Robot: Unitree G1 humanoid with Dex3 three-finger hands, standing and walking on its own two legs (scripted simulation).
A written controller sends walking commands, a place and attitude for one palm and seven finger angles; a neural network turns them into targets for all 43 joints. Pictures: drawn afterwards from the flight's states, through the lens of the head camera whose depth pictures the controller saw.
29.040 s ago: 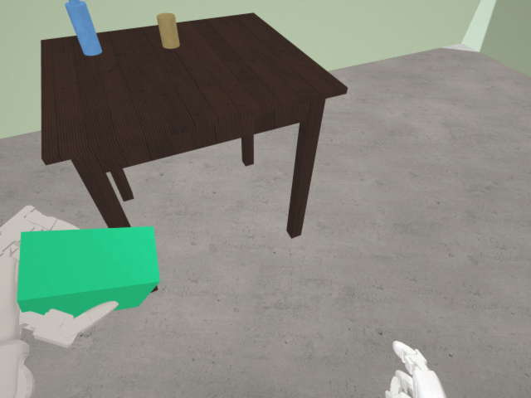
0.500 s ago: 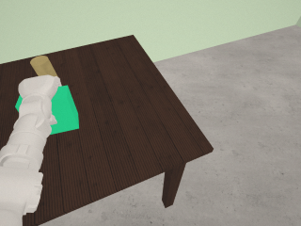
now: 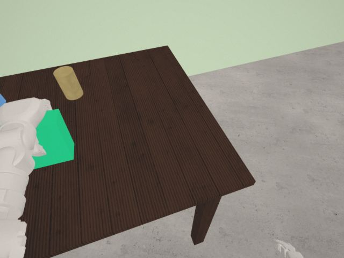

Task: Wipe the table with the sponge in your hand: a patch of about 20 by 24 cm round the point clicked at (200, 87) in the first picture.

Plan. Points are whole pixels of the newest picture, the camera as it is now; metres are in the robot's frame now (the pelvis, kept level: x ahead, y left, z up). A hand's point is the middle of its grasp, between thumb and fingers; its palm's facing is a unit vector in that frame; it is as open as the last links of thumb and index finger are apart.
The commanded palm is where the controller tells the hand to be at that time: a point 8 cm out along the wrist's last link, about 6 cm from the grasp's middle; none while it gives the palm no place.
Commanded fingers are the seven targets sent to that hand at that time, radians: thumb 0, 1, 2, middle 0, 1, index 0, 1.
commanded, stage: wipe back along the first lane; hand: left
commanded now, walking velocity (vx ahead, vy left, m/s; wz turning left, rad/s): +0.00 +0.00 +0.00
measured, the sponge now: (43, 146) +0.36 +0.36 +0.05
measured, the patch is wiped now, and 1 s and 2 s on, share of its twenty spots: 1.00 1.00 1.00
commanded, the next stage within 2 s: lift the sponge slowly off the table in 1.70 s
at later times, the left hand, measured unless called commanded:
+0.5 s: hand (33, 141) +0.34 +0.35 +0.09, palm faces -0.07 -0.01 -1.00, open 10.4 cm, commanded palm +0.31 +0.34 +0.13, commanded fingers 0.00 0.10 1.30 -1.20 -1.60 -1.20 -1.60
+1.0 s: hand (31, 157) +0.30 +0.34 +0.09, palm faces -0.01 -0.02 -1.00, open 10.4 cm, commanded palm +0.26 +0.32 +0.12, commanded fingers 0.00 0.10 1.30 -1.20 -1.60 -1.20 -1.60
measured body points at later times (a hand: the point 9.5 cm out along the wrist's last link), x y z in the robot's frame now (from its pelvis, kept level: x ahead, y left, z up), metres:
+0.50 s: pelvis -0.01 +0.01 +0.00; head +0.01 -0.01 +0.45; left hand +0.34 +0.35 +0.15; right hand +0.13 -0.24 -0.12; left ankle +0.00 +0.09 -0.74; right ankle -0.04 -0.11 -0.74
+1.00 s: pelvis -0.01 +0.01 +0.00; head +0.00 -0.02 +0.45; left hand +0.29 +0.33 +0.15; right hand +0.17 -0.23 -0.11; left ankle +0.00 +0.09 -0.74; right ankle -0.04 -0.11 -0.74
